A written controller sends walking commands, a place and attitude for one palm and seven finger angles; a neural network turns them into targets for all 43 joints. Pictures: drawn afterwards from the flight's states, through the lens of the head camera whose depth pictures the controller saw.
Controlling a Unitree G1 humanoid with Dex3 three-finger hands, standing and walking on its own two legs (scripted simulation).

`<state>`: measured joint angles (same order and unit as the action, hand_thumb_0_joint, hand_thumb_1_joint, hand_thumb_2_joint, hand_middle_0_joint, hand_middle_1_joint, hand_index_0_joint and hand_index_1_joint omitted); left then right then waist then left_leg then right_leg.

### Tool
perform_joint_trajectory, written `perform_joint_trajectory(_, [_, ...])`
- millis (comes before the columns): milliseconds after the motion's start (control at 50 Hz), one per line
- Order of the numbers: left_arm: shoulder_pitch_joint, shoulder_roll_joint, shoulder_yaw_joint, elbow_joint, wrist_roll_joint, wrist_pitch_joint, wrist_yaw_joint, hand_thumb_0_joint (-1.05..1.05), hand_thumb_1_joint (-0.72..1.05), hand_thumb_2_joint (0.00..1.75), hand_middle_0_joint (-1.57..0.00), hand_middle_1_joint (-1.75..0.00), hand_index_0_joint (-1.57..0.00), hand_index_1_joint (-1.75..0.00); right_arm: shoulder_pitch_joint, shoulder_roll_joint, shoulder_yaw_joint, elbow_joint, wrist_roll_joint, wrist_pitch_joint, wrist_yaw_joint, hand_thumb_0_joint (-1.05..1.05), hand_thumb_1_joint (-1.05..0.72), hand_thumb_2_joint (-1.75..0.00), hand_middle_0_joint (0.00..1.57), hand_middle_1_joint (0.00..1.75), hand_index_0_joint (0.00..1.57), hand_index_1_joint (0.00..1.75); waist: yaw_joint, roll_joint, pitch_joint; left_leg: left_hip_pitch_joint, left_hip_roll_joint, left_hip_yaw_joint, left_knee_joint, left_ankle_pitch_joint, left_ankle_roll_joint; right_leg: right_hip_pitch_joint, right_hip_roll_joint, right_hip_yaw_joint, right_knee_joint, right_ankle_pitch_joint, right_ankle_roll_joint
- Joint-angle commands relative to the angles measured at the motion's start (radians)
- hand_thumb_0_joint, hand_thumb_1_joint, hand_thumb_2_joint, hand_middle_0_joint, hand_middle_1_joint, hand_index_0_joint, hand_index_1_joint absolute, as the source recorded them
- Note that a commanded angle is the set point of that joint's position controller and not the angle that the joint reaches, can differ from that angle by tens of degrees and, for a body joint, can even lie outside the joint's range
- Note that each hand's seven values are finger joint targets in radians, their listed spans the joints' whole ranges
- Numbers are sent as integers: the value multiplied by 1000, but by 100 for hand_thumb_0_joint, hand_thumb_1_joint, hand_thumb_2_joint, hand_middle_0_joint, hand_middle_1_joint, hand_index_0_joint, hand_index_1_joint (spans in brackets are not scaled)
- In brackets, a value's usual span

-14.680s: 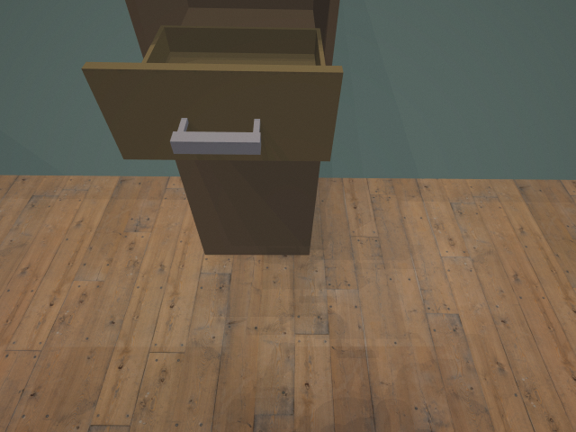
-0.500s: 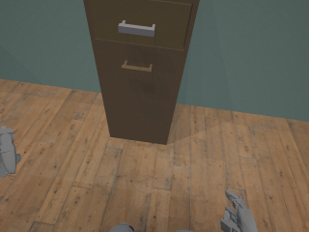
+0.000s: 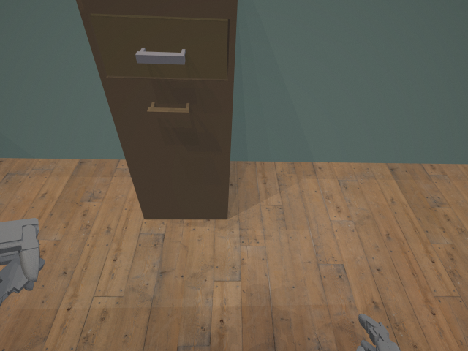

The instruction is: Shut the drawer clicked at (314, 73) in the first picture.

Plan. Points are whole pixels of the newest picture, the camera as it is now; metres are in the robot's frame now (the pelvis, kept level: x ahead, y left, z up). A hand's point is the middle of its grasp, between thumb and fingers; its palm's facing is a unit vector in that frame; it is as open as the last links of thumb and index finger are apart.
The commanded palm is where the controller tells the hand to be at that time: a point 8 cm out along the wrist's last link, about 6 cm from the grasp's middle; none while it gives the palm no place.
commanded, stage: stop stepping back and stand still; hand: left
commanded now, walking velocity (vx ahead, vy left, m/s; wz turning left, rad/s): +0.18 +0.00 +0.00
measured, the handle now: (162, 54) +0.88 +0.22 +0.12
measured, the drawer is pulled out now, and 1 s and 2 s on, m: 0.00 0.00 0.00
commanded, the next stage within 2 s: let the arm hang, fingers relaxed in 0.26 s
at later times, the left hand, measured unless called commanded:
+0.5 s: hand (86, 325) +0.18 +0.24 -0.03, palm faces +0.18 -0.91 -0.39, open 3.1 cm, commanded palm none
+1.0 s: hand out of the picture -0.08 +0.21 -0.17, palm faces +0.06 -0.97 -0.23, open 5.9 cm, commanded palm none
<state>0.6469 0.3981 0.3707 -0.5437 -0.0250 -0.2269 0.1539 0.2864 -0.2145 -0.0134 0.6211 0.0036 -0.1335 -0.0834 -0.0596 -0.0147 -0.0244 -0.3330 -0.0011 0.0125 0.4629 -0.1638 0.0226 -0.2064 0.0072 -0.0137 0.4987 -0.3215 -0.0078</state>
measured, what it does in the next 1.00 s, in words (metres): stands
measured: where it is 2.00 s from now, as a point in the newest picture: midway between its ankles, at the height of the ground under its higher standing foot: outside the picture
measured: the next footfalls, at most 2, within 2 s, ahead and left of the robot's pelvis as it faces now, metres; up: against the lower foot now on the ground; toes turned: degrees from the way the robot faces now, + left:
none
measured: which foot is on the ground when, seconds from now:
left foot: down 0.00-1.00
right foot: down 0.00-1.00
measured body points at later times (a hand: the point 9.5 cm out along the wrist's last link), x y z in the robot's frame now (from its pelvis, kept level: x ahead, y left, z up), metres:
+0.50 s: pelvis -0.01 +0.00 -0.02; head -0.03 -0.01 +0.43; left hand +0.17 +0.29 -0.01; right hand +0.12 -0.23 -0.14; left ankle +0.01 +0.12 -0.74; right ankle -0.01 -0.11 -0.74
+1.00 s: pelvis -0.02 +0.02 +0.00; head -0.01 +0.02 +0.45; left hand -0.08 +0.26 -0.15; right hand -0.03 -0.19 -0.16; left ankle +0.01 +0.12 -0.74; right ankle -0.01 -0.11 -0.74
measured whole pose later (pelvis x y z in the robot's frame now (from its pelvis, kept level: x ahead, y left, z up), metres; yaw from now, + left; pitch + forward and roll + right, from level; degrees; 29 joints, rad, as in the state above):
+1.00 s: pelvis -0.02 +0.02 +0.00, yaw +2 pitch -2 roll +0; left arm 0.34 0.18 0.01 1.18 0.01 0.02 0.03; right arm 0.30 -0.14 -0.01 1.11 -0.01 0.01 -0.03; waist 0.00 0.02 0.06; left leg -0.21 -0.02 0.04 0.43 -0.19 0.04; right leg -0.17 -0.03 -0.03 0.43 -0.22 0.02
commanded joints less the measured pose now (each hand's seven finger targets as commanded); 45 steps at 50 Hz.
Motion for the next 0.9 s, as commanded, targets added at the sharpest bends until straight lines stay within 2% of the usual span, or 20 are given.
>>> perform_joint_trajectory(0, [-5,169,132,-223,-5,-60,21,0,90,90,-140,-160,-140,-160,-132,-115,-48,-149,-15,-28,-1,0,-90,-90,20,30,20,30,41,-95,-4,-3,6,-18,171,-233,-10,-139,-179,288,-287,-390,-120])
perform_joint_trajectory(20, [-36,157,120,-227,-8,-58,24,0,90,90,-140,-160,-140,-160,-126,-112,-46,-136,-15,-22,-1,0,-90,-90,20,30,20,30,44,-147,19,-44,-2,-8,309,-178,-14,-161,-258,388,-322,-388,-169])
perform_joint_trajectory(60, [-113,130,96,-175,-5,-56,28,0,90,90,-140,-160,-140,-160,-115,-107,-39,-115,-15,-22,2,0,-90,-90,20,30,20,30,31,-119,40,-22,26,-19,337,-200,-9,-217,-281,340,-286,-357,-169])
perform_joint_trajectory(120, [-170,118,69,-135,9,-52,31,0,90,90,-140,-160,-140,-160,-133,-109,-30,-113,-14,-31,-16,0,-90,-90,20,30,20,30,29,-46,78,143,35,0,61,-225,22,-300,-168,190,-170,-374,-94])
perform_joint_trajectory(180, [-166,121,81,-177,10,-74,29,0,90,90,-140,-160,-140,-160,-141,-123,-24,-130,-7,-49,-16,0,-90,-90,20,30,20,30,41,179,57,69,194,-289,-187,-443,99,-215,-4,49,86,-173,-8])
perform_joint_trajectory(200, [-154,138,101,-169,15,-72,25,0,90,90,-140,-160,-140,-160,-147,-122,-21,-130,-6,-46,-18,0,-90,-90,20,30,20,30,44,229,47,-62,238,-345,-287,-638,112,-118,12,7,197,-183,6])
perform_joint_trajectory(220, [-151,122,94,-163,25,-64,25,0,90,90,-140,-160,-140,-160,-158,-109,-18,-135,-8,-44,-19,0,-90,-90,20,30,20,30,50,246,80,-178,249,-348,-317,-670,125,-36,18,-11,234,-139,2])
perform_joint_trajectory(280, [-118,112,81,-180,26,-60,17,0,90,90,-140,-160,-140,-160,-150,-99,-16,-139,-10,-46,0,0,-90,-90,20,30,20,30,57,107,83,-206,147,-171,-177,-461,66,76,-7,19,-18,-82,-11])
perform_joint_trajectory(320, [-85,125,88,-188,14,-65,10,0,90,90,-140,-160,-140,-160,-153,-89,-23,-143,-12,-43,11,0,-90,-90,20,30,20,30,49,-77,65,-110,19,-41,100,-277,10,-65,-141,279,-234,-257,-77])
perform_joint_trajectory(340, [-197,15,-243,661,94,132,-124,0,90,90,-140,-160,-140,-160,-170,-221,-66,91,-18,-39,95,0,-90,-90,20,30,20,30,21,-121,87,-107,52,-25,337,-119,-14,-201,-297,271,-113,225,-112])
perform_joint_trajectory(380, [-213,-77,-246,703,67,213,-146,0,90,90,-132,-151,-132,-151,-21,-79,-37,85,-14,66,93,0,-90,-90,20,30,20,30,23,-135,-19,-54,21,-21,303,-224,-27,-127,-244,174,-38,323,-122])
perform_joint_trajectory(440, [-285,-69,-277,850,62,222,-142,0,90,90,-120,-138,-120,-138,-35,-105,-38,80,-32,96,94,0,-90,-90,20,30,20,30,40,-254,15,-17,16,-32,174,-15,1,-73,-187,103,3,425,-82])
perform_joint_trajectory(480, [-313,-55,-290,972,60,225,-137,0,90,90,-112,-130,-112,-130,-55,-121,-38,100,-40,109,87,0,-90,-90,20,30,20,30,52,-231,-8,61,48,-51,122,139,10,-50,-154,85,7,449,-52])
perform_joint_trajectory(540, [-372,-72,-306,1162,48,235,-129,0,90,90,-100,-117,-100,-117,-45,-125,-24,182,-39,113,76,0,-90,-90,20,30,20,30,54,125,-52,127,127,-133,14,361,41,-15,-81,20,67,236,-10])
perform_joint_trajectory(560, [-377,-77,-312,1228,43,236,-128,0,90,90,-96,-112,-96,-112,-58,-121,-16,208,-36,117,69,0,-90,-90,20,30,20,30,63,174,-32,93,139,-149,-30,316,54,19,-62,9,37,139,-3])
perform_joint_trajectory(600, [-361,-71,-321,1345,43,235,-130,0,90,90,-88,-104,-88,-104,-78,-110,-11,243,-29,124,62,0,-90,-90,20,30,20,30,77,117,10,68,118,-129,-50,165,36,43,-71,34,-46,128,-16])
perform_joint_trajectory(640, [-347,-98,-319,1421,40,233,-130,0,90,90,-80,-95,-80,-95,-56,-79,-11,283,-31,132,57,0,-90,-90,20,30,20,30,69,194,18,71,98,-106,-81,3,20,40,-85,52,-100,111,-32])
perform_joint_trajectory(680, [-348,-95,-327,1483,39,232,-134,0,90,90,-72,-86,-72,-86,-33,-73,-12,319,-29,136,56,0,-90,-90,20,30,20,30,63,197,41,73,98,-109,-116,-82,17,27,-84,54,-124,89,-38])
perform_joint_trajectory(740, [-336,-101,-338,1556,38,228,-135,0,90,90,-60,-73,-60,-73,18,-76,-16,362,-23,135,52,0,-90,-90,20,30,20,30,54,105,23,120,110,-115,-127,-72,21,22,-87,47,-141,101,-36])
perform_joint_trajectory(880, [-295,-128,-351,1663,38,226,-126,0,90,90,-32,-43,-32,-43,63,-56,-14,439,-18,135,46,0,-90,-90,20,30,20,30,52,34,92,133,115,-110,-153,-70,25,-16,-92,38,-154,90,-31])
